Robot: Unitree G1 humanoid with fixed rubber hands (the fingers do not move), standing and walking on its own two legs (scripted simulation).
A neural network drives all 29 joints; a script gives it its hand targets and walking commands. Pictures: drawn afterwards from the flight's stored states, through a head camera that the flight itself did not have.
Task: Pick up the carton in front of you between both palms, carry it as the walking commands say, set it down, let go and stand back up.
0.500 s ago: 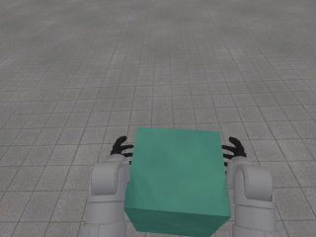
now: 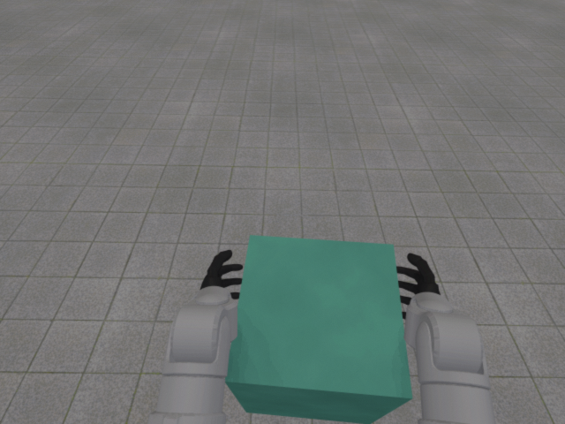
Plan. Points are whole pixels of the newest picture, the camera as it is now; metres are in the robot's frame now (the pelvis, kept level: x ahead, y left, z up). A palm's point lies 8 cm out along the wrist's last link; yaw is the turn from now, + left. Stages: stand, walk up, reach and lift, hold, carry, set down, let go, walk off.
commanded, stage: carry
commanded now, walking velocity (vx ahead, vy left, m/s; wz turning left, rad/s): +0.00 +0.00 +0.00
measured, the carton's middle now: (313, 335) +0.30 -0.01 -0.05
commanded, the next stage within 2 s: none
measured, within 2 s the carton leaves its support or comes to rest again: neither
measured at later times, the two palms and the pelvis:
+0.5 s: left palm (189, 285) +0.36 +0.20 -0.01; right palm (371, 289) +0.37 -0.10 -0.01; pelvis +0.07 +0.04 -0.04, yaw +1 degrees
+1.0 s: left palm (186, 285) +0.35 +0.20 +0.00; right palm (372, 288) +0.36 -0.10 +0.00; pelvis +0.07 +0.05 -0.03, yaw +1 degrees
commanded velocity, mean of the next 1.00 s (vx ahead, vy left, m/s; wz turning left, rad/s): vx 0.00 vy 0.00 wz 0.00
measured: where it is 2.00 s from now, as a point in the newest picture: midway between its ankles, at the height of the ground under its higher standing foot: outside the picture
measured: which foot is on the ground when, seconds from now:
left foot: down 0.00-0.20, up 0.22-0.28, down 0.30-1.00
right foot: down 0.00-0.00, up 0.02-0.16, down 0.18-1.00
